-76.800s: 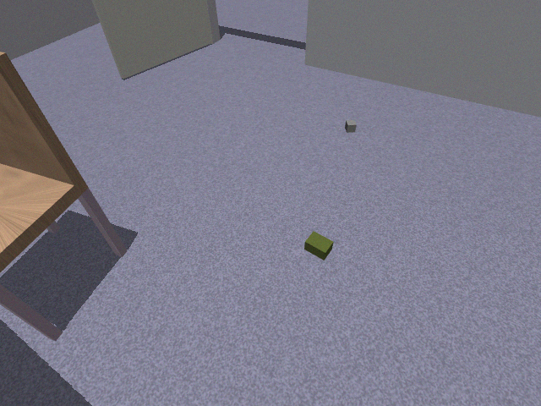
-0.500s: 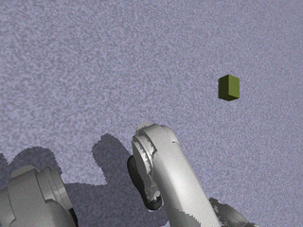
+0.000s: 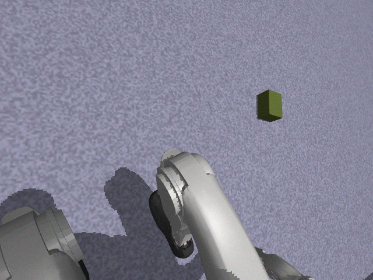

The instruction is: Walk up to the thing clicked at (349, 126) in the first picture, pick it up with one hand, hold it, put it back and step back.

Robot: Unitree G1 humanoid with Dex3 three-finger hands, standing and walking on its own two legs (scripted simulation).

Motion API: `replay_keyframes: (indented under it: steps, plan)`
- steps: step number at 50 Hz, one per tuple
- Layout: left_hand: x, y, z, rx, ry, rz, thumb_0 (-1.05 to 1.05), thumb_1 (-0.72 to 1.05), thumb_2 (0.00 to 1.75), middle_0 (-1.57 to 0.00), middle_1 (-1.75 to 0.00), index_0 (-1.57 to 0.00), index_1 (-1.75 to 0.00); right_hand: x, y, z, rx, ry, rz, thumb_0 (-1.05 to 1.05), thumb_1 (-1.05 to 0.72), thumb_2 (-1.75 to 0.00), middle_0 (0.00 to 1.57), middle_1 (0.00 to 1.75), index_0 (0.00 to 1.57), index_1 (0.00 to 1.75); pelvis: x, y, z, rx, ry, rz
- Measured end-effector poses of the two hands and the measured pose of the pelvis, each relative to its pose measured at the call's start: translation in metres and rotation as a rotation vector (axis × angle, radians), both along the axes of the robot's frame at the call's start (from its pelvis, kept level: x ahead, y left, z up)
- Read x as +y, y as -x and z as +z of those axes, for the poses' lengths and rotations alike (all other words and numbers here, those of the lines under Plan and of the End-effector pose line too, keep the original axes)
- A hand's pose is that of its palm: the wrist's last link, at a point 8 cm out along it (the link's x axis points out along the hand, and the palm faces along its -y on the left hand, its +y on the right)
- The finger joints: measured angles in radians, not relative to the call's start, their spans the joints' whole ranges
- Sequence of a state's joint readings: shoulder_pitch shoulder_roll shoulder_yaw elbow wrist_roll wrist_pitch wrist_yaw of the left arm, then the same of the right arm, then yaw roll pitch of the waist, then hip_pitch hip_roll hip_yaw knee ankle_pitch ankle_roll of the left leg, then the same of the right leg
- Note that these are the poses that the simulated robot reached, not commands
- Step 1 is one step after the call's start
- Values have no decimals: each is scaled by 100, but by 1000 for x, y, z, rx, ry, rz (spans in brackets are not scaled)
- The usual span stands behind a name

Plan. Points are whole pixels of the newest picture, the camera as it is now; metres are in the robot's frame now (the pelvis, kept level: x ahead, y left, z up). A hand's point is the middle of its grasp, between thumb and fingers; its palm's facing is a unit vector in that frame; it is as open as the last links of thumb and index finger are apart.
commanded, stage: open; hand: left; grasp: from above
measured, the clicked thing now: out of the picture +0.47 +0.33 -0.27
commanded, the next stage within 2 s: withdraw in 1.02 s
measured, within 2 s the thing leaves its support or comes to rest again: neither
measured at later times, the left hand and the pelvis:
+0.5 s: hand out of the picture +0.45 +0.33 -0.24, palm faces -0.41 -0.17 -0.90, open 9.8 cm; pelvis +0.00 +0.00 +0.00, yaw -1 degrees
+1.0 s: hand out of the picture +0.45 +0.33 -0.24, palm faces -0.42 -0.19 -0.89, open 11.7 cm; pelvis +0.00 +0.00 +0.01, yaw -1 degrees
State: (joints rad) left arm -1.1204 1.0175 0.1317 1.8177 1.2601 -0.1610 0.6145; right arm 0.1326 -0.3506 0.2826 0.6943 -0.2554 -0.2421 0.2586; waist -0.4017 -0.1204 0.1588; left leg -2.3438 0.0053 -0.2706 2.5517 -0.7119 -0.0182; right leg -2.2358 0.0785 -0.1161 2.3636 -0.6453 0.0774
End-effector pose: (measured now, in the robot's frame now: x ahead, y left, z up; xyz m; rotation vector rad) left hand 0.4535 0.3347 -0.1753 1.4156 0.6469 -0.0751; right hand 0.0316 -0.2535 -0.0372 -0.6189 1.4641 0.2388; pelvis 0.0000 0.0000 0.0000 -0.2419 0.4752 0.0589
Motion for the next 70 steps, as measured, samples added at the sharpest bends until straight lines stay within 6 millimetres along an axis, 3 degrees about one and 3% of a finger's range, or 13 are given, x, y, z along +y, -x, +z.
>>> replay_keyframes:
  steps: [9,28,44,62,66,70]
  plan:
    - [-1,1,-2,7,-7,-11,4,39,9,-105,-18,-91,-14,6,1,0,-5,-20,18,0,-90,-90,20,30,20,30,1,2,1,-9,4,-4]
    - [0,-7,-7,-15,-7,10,0,8,44,-65,-44,-65,-44,5,-2,10,0,-12,28,0,-90,-90,20,30,20,30,2,0,4,-2,16,-4]
    - [1,-5,-6,2,-1,15,0,-8,61,-49,-58,-49,-59,6,2,9,13,-19,11,0,-90,-90,20,30,20,30,1,1,6,5,12,-5]
    - [-1,-9,-8,-12,3,-2,0,-15,70,-42,-64,-41,-66,2,0,17,9,16,9,0,-90,-90,20,30,20,30,1,1,9,12,16,-6]
    - [0,-17,2,-46,2,-31,0,-16,70,-42,-64,-41,-66,0,0,17,20,14,-4,0,-90,-90,20,30,20,30,1,-1,10,22,14,-2]
    - [4,-23,31,-110,-25,-75,-1,-18,70,-43,-63,-42,-65,-4,-6,12,10,5,-37,0,-91,-90,20,30,20,30,-1,-4,13,42,8,4]
